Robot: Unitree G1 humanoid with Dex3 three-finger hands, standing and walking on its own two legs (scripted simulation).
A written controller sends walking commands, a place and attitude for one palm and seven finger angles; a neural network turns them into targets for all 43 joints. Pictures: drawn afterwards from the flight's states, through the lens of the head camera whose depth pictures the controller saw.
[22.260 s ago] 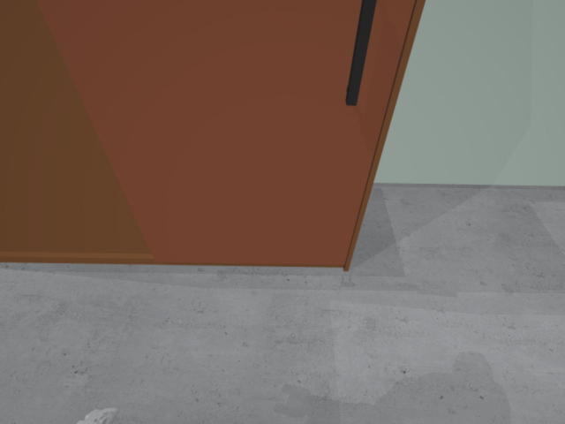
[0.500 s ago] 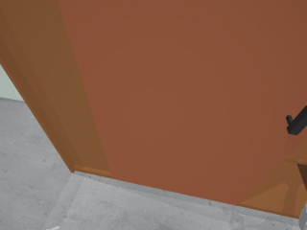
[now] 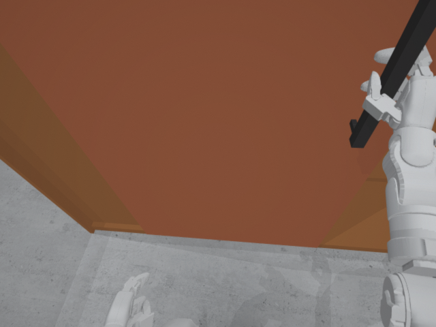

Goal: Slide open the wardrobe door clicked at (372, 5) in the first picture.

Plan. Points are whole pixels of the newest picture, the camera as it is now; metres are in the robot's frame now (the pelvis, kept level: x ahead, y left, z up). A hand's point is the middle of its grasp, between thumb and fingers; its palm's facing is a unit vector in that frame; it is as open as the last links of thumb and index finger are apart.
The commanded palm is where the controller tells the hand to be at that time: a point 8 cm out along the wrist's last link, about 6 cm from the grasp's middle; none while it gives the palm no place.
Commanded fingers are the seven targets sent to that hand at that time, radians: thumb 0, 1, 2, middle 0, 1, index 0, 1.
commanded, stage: stop walking and hold the door there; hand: right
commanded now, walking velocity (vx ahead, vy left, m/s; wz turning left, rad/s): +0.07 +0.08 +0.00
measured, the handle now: (383, 78) +0.47 -0.26 +0.19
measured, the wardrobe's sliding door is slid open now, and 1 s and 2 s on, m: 0.47 0.47 0.47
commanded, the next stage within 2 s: loosen the grip on the handle in 0.78 s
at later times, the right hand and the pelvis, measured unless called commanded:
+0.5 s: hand (369, 98) +0.43 -0.23 +0.18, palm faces +0.39 +0.90 -0.17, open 6.0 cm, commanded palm +0.39 -0.25 +0.16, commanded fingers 0.00 -0.90 -0.90 0.45 1.40 0.45 1.40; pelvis -0.03 +0.03 -0.01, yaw +2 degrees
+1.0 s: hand (376, 92) +0.44 -0.24 +0.18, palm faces +0.38 +0.92 -0.12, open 6.4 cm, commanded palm +0.39 -0.26 +0.18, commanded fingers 0.00 -0.05 -0.49 0.45 1.40 0.45 1.40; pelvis -0.02 +0.04 -0.01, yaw +1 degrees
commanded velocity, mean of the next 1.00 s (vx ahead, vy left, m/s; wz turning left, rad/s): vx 0.00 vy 0.00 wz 0.00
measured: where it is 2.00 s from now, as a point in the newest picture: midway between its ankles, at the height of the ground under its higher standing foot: outside the picture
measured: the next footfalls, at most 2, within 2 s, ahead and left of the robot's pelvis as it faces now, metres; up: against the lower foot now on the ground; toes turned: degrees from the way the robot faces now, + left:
left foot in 0.40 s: -0.04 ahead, +0.16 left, +0.00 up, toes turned +5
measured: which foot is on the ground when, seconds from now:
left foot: up 0.00-0.38, down 0.40-1.00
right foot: down 0.00-1.00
